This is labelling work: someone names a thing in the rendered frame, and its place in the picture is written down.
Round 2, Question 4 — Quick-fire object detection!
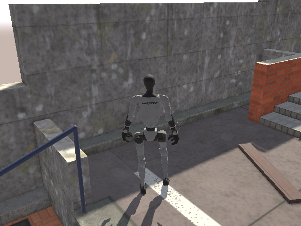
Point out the robot left upper arm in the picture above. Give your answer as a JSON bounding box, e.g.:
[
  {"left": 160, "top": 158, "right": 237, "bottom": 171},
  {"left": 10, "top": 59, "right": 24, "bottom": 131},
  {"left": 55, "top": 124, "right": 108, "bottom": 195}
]
[{"left": 127, "top": 95, "right": 140, "bottom": 121}]

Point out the left robot shin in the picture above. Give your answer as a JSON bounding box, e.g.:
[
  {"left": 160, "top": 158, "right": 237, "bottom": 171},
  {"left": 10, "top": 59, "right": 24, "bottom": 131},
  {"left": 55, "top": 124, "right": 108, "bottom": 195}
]
[{"left": 138, "top": 158, "right": 145, "bottom": 188}]

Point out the left robot forearm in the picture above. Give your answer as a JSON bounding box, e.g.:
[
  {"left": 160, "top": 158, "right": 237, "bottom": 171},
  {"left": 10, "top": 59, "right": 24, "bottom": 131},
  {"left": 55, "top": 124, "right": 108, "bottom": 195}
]
[{"left": 123, "top": 115, "right": 132, "bottom": 133}]

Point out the left robot hand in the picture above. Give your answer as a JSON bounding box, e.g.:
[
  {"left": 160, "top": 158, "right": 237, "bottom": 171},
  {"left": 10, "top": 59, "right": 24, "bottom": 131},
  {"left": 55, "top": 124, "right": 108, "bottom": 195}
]
[{"left": 122, "top": 132, "right": 133, "bottom": 142}]

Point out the right robot hand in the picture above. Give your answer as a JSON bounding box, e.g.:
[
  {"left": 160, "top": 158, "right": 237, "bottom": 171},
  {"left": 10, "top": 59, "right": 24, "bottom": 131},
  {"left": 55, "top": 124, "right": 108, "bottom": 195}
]
[{"left": 168, "top": 134, "right": 179, "bottom": 145}]

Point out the right robot shin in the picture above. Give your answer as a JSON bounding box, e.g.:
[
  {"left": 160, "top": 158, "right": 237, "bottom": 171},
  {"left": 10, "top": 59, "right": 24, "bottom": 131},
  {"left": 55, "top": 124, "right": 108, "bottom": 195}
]
[{"left": 161, "top": 148, "right": 168, "bottom": 179}]

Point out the robot right upper arm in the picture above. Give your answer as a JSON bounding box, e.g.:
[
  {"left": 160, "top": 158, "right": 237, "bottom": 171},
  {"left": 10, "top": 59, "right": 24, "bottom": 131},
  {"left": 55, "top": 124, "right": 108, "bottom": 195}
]
[{"left": 160, "top": 95, "right": 172, "bottom": 121}]

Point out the robot shin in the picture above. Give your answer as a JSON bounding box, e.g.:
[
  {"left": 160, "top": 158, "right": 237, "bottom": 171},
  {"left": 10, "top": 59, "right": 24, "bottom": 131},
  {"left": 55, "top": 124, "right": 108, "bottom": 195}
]
[
  {"left": 161, "top": 148, "right": 168, "bottom": 179},
  {"left": 138, "top": 158, "right": 145, "bottom": 188}
]

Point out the right robot forearm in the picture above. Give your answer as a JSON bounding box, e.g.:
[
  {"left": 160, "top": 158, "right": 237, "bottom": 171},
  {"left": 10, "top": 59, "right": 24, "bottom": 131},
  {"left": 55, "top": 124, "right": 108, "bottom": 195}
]
[{"left": 168, "top": 114, "right": 178, "bottom": 135}]

